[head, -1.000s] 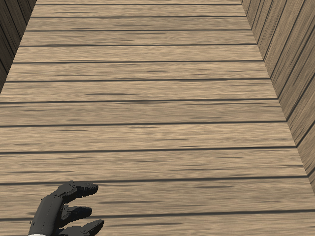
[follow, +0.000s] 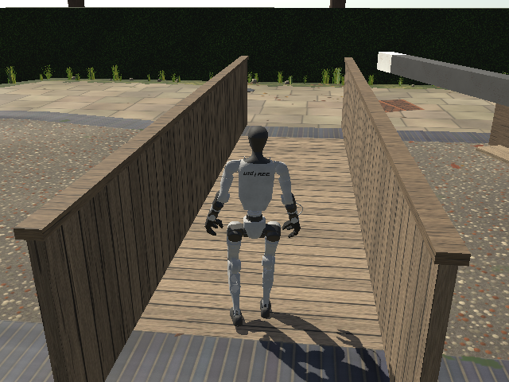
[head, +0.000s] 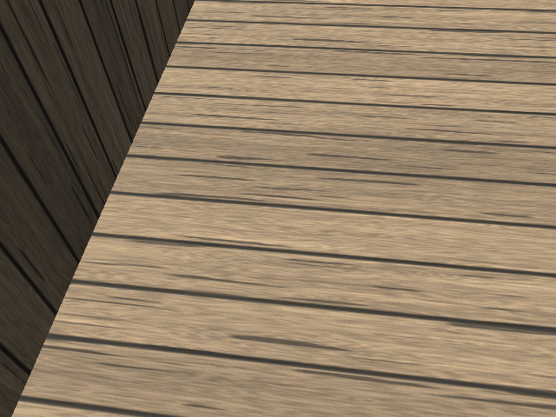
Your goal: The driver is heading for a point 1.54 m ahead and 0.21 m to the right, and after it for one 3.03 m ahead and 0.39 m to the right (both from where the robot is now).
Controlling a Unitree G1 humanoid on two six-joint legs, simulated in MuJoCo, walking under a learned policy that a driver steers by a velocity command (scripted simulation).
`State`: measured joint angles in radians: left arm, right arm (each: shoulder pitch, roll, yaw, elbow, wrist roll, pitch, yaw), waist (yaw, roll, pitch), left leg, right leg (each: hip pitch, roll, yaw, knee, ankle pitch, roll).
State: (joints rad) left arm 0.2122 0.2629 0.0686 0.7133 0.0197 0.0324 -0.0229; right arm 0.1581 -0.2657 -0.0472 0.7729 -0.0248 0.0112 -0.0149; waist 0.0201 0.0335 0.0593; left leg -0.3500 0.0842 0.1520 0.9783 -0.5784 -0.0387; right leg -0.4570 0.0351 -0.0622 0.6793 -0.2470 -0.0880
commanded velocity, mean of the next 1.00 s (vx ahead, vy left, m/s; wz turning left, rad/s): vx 0.26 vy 0.00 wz -0.29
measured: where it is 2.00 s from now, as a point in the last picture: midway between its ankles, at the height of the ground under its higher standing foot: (277, 196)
